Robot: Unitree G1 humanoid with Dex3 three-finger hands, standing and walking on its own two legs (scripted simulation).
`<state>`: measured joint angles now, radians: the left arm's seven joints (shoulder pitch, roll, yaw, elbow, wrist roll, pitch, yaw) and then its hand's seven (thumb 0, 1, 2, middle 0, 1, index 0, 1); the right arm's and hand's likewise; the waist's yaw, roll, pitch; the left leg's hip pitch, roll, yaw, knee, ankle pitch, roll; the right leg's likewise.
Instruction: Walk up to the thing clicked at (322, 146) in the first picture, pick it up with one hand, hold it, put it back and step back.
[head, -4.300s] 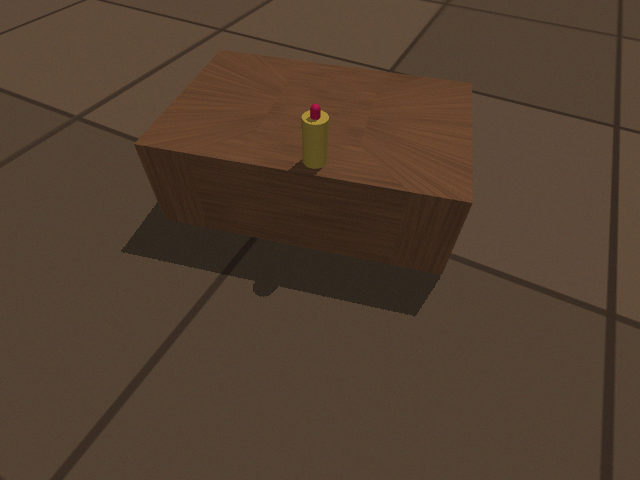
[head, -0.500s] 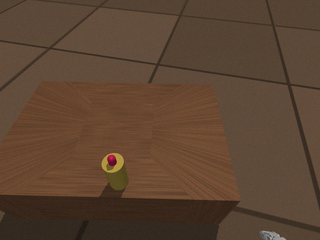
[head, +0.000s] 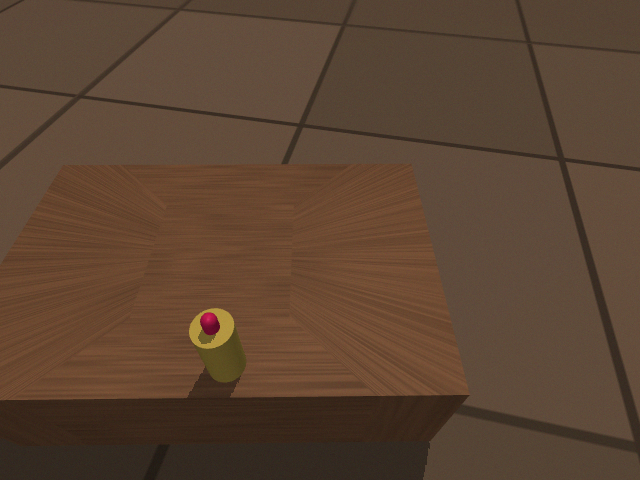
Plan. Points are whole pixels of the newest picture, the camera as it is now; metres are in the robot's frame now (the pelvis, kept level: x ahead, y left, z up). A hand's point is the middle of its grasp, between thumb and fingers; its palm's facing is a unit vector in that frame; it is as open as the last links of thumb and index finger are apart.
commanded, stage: walk up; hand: left
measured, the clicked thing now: (218, 342) +0.43 +0.21 -0.29
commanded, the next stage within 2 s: stand in 0.30 s
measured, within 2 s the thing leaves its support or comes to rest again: neither
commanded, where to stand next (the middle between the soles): +0.04 +0.00 m, yaw +0 degrees
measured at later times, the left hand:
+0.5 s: hand out of the picture +0.09 +0.25 -0.15, palm faces +0.01 -0.94 -0.33, open 7.4 cm
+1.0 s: hand out of the picture +0.10 +0.25 -0.15, palm faces +0.00 -0.94 -0.34, open 7.4 cm
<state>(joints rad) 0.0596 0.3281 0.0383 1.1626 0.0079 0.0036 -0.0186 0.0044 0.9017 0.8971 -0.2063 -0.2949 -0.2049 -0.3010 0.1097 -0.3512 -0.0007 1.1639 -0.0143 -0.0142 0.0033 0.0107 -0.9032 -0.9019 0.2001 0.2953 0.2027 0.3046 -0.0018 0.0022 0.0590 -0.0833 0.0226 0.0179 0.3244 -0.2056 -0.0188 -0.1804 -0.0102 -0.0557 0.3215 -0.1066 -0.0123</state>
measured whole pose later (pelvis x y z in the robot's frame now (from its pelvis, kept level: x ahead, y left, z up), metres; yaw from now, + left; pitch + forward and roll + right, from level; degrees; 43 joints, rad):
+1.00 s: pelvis +0.02 +0.00 +0.00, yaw +0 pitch -2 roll +0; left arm 0.09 0.34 0.00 1.14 0.00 -0.01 -0.01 0.00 0.90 0.90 -0.21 -0.29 -0.21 -0.30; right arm 0.11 -0.35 0.01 1.14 -0.02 -0.01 0.01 0.01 -0.90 -0.90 0.20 0.30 0.20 0.30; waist 0.00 0.01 0.04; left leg -0.04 0.03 0.01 0.29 -0.22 -0.03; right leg -0.16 -0.01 -0.06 0.33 -0.15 -0.02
